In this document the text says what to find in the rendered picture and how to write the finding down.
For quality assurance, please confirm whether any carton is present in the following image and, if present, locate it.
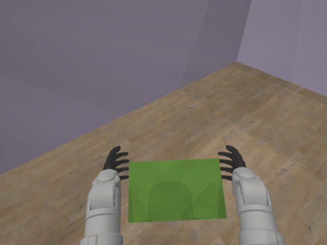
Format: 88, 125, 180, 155
128, 158, 227, 223

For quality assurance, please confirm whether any right robot forearm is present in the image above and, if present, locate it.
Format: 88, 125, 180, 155
232, 167, 286, 245

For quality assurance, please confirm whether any robot right hand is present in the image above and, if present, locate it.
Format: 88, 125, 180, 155
218, 145, 246, 181

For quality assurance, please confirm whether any robot left hand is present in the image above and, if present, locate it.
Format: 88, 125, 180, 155
103, 146, 129, 180

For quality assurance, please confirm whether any left robot forearm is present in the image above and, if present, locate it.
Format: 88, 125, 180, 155
80, 169, 123, 245

